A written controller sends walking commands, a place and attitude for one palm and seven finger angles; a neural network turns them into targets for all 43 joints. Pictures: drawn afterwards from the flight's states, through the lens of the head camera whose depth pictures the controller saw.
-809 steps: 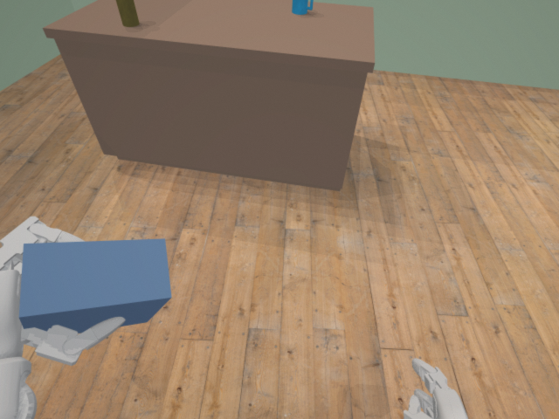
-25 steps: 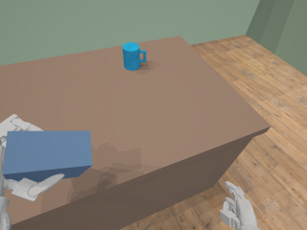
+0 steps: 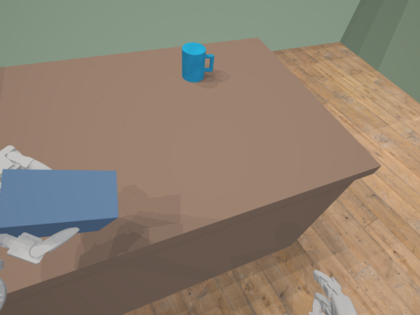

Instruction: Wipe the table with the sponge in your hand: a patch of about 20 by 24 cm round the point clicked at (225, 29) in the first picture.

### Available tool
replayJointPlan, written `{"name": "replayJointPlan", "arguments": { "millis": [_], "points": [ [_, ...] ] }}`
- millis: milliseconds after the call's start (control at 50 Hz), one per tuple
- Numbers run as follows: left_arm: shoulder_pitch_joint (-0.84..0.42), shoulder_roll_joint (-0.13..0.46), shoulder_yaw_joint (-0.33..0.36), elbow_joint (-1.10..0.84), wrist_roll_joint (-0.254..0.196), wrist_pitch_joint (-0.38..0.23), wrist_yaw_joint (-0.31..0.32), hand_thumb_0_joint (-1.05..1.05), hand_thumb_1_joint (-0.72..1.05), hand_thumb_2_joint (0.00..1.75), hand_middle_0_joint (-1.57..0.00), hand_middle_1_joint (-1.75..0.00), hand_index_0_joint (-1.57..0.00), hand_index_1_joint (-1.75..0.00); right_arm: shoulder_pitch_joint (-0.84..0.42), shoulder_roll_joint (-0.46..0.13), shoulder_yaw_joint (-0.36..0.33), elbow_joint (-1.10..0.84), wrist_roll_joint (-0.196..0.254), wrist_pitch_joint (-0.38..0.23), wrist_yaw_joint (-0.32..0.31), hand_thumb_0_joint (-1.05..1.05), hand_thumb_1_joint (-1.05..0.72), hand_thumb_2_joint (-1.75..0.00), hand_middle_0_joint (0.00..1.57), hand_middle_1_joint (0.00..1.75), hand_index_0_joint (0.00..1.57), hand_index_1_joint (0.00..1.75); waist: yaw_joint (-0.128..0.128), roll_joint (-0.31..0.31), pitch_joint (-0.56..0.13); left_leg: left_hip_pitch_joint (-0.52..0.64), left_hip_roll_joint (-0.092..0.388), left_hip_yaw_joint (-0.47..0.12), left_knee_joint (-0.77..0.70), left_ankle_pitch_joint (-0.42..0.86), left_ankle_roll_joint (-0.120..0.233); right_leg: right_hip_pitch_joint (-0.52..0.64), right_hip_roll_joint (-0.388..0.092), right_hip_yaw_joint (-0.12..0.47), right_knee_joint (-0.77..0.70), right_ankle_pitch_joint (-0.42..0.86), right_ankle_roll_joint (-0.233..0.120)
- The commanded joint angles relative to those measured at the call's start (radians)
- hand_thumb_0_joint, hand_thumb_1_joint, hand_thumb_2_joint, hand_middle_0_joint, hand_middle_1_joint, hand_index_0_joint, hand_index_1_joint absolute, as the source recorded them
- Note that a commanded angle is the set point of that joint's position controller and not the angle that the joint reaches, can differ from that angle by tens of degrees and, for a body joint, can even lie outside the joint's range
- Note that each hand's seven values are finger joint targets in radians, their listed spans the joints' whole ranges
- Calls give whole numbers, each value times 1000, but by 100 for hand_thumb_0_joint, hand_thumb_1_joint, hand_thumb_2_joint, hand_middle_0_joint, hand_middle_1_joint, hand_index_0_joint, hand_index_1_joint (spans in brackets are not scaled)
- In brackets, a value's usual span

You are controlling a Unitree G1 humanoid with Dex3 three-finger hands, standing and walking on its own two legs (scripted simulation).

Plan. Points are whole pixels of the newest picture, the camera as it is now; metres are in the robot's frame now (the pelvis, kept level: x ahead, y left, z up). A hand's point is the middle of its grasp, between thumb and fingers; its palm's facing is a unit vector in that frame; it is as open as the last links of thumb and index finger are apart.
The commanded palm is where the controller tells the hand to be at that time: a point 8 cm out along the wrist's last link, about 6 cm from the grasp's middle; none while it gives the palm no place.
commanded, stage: come to a stop and stand still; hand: left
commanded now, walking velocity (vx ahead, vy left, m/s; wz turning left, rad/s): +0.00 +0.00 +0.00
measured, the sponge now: (76, 205) +0.24 +0.22 +0.13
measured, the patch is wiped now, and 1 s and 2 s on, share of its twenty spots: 0.00 0.00 0.00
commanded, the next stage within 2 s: look again from close up in 0.30 s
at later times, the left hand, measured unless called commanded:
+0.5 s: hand (40, 203) +0.22 +0.25 +0.16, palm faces +0.35 -0.86 -0.36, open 10.3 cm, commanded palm +0.16 +0.28 +0.18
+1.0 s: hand (26, 170) +0.25 +0.27 +0.19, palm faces +0.38 -0.79 -0.48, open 10.3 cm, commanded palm +0.17 +0.28 +0.18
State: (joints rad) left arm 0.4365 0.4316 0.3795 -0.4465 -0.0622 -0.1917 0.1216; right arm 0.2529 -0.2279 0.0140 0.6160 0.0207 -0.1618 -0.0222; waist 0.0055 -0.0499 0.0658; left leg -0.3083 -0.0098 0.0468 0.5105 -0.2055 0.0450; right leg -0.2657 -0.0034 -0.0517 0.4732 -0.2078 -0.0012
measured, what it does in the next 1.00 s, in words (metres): stands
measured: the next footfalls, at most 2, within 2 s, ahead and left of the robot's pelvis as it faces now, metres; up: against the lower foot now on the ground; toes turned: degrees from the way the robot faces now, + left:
none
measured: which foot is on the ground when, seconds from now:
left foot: down 0.00-1.00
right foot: down 0.00-1.00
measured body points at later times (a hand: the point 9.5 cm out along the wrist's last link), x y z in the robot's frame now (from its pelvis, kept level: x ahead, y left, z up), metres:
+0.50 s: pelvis +0.00 +0.01 +0.00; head +0.02 +0.03 +0.45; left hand +0.20 +0.29 +0.18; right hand +0.18 -0.21 -0.06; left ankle +0.04 +0.09 -0.74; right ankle +0.03 -0.12 -0.74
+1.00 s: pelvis +0.00 -0.01 +0.00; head +0.00 -0.02 +0.45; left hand +0.22 +0.31 +0.22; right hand +0.18 -0.24 -0.08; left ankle +0.04 +0.09 -0.74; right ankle +0.03 -0.12 -0.74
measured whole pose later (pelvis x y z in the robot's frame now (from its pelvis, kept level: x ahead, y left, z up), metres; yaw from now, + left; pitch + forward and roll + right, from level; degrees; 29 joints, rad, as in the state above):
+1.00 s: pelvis +0.00 -0.01 +0.00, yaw -1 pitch -3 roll +0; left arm 0.22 0.50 0.43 -0.35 -0.06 0.08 0.01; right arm 0.18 -0.25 0.06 0.62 0.03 -0.12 -0.02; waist 0.03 0.03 0.02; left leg -0.25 0.00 0.06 0.51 -0.22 0.03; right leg -0.23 0.01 -0.03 0.51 -0.23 -0.01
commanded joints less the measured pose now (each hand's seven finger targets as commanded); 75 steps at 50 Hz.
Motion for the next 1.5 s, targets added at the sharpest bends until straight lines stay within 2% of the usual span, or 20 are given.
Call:
{"name": "replayJointPlan", "arguments": {
  "millis": [0,60,180,780,800,820,840,860,880,900,960,1000,1060,1100,1120,1160,1280,1400,1420,1480],
  "points": [
    [-64,138,94,-274,-7,-86,15,0,10,130,-120,-160,-120,-160,-113,-127,-47,-168,6,-80,-1,0,-90,-90,20,30,20,30,10,163,-212,113,125,-161,-141,59,-29,45,-79,66,-24,85,-24],
    [-60,90,71,-212,-1,-81,3,0,10,130,-120,-160,-120,-160,-101,-120,-46,-171,2,-69,-3,0,-90,-90,20,30,20,30,1,104,-167,92,141,-159,-158,18,-34,29,-73,61,-49,64,-16],
    [-129,86,68,-192,14,-64,-5,0,10,130,-120,-160,-120,-160,-114,-106,-34,-197,-1,-42,-16,0,-90,-90,20,30,20,30,-4,112,-127,61,152,-167,-214,-140,-38,28,-62,77,-73,6,-14],
    [-43,98,76,-224,6,-44,-3,0,10,130,-120,-160,-120,-160,-124,-108,-33,-214,0,-29,-37,0,-90,-90,20,30,20,30,-6,100,-165,111,127,-131,-162,-9,-23,76,-86,127,-139,91,-28],
    [-1001,923,410,-580,59,-216,10,0,10,130,-120,-160,-120,-160,4,-169,103,-277,70,-8,-105,0,-90,-90,20,30,20,30,-48,338,-134,-184,82,-126,-169,-311,24,211,-1,81,13,-110,62],
    [-675,462,296,-34,162,5,-24,0,10,130,-120,-160,-120,-160,-147,-108,-55,-163,-63,-25,-78,0,-90,-90,20,30,20,30,78,315,-319,94,30,-49,-79,-13,-41,126,-7,32,29,-19,-36],
    [-449,242,98,95,36,98,-51,0,10,130,-120,-160,-120,-160,-144,-149,-34,-196,-30,-33,-15,0,-90,-90,20,30,20,30,43,231,-238,141,37,-81,-117,80,-92,13,27,-41,-3,14,-53],
    [-407,171,105,-44,-11,128,-89,0,10,130,-120,-160,-120,-160,-163,-166,-39,-187,-24,-40,-17,0,-90,-90,20,30,20,30,56,169,-301,242,49,-76,-122,54,-87,22,36,-30,-17,50,-40],
    [-248,228,140,0,-42,189,-112,0,10,130,-120,-160,-120,-160,-177,-190,-51,-170,-7,-38,-27,0,-90,-90,20,30,20,30,95,161,-279,220,42,-61,-124,42,-69,57,24,-28,-22,62,-36],
    [-124,98,32,22,-59,250,-138,0,10,130,-120,-160,-120,-160,-238,-166,-18,-186,18,-31,-12,0,-90,-90,20,30,20,30,93,162,-219,183,41,-57,-122,2,-69,37,25,-32,-22,47,-34],
    [-96,149,-2,-120,41,297,-153,0,10,130,-120,-160,-120,-160,-259,-165,-10,-197,19,-16,7,0,-90,-90,20,30,20,30,62,63,-83,93,40,-65,-132,-66,-36,-12,23,-45,-18,5,-21],
    [-122,274,103,-241,74,262,-131,0,10,130,-120,-160,-120,-160,-285,-166,-9,-213,16,-4,4,0,-90,-90,20,30,20,30,61,64,-147,107,32,-50,-103,-68,-24,-15,31,-28,-10,-35,-16],
    [-167,258,130,-293,100,139,-70,0,10,130,-120,-160,-120,-160,-278,-135,-14,-205,-22,-15,-15,0,-90,-90,20,30,20,30,50,55,-175,110,25,-61,-56,-65,-26,-66,33,-31,15,-77,-7],
    [-247,360,201,-327,126,89,-13,0,10,130,-120,-160,-120,-160,-263,-133,-19,-186,-24,-18,-27,0,-90,-90,20,30,20,30,54,131,-194,108,18,-55,-34,-97,-26,-86,28,-5,12,-118,-9],
    [-280,292,136,-313,148,82,4,0,10,130,-120,-160,-120,-160,-257,-113,-15,-189,-33,-20,-27,0,-90,-90,20,30,20,30,53,186,-214,107,10,-53,-25,-78,-28,-78,18,-4,14,-108,-15],
    [-231,273,115,-184,175,107,20,0,10,130,-120,-160,-120,-160,-226,-127,-20,-156,-32,-8,-33,0,-90,-90,20,30,20,30,38,166,-165,83,14,-59,-17,-82,-28,-92,13,3,9,-95,-12],
    [-283,312,26,-126,226,269,-80,0,10,130,-120,-160,-120,-160,-254,-136,-6,-174,-13,41,-75,0,-90,-90,20,30,20,30,44,137,-169,104,5,-27,2,13,-12,-31,-11,48,-48,-39,-6],
    [-208,423,142,-194,247,235,-133,0,10,130,-120,-160,-120,-160,-265,-126,-10,-192,-7,34,-91,0,-90,-90,20,30,20,30,85,86,-204,135,9,-24,25,112,-10,22,-11,75,-49,63,-3],
    [-216,374,110,-205,249,225,-128,0,10,130,-120,-160,-120,-160,-261,-116,-7,-199,-11,34,-88,0,-90,-90,20,30,20,30,85,79,-210,123,10,-25,30,125,-11,29,-18,67,-41,87,-2],
    [-147,398,153,-190,256,222,-99,0,10,130,-120,-160,-120,-160,-224,-127,-24,-191,-10,37,-87,0,-90,-90,20,30,20,30,94,94,-222,110,17,-24,38,131,-15,33,-27,71,-29,109,4]
  ]
}}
